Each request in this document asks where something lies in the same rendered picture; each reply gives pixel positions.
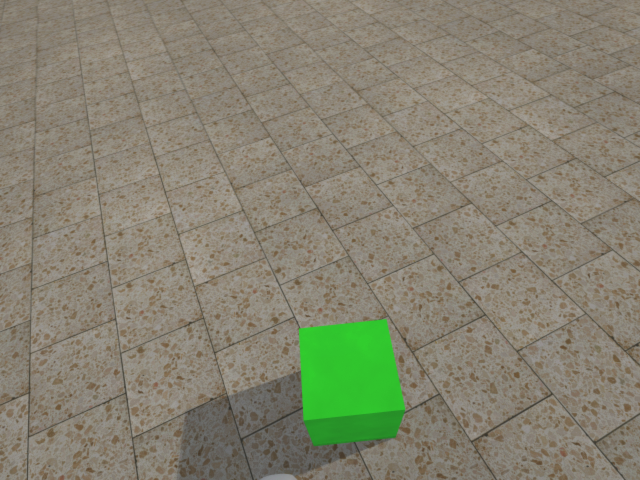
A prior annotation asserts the carton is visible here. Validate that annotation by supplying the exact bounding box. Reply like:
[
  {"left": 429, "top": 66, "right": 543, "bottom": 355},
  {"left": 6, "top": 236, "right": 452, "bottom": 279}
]
[{"left": 299, "top": 319, "right": 405, "bottom": 446}]

